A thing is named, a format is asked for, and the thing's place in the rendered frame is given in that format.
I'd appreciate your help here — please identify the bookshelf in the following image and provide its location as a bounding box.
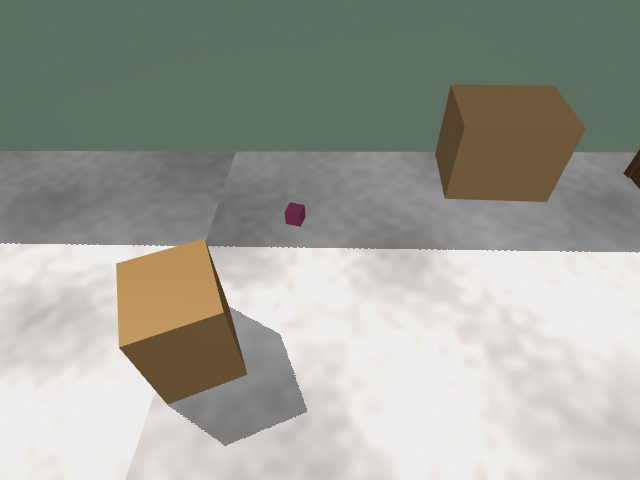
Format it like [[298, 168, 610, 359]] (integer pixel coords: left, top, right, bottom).
[[624, 150, 640, 189]]

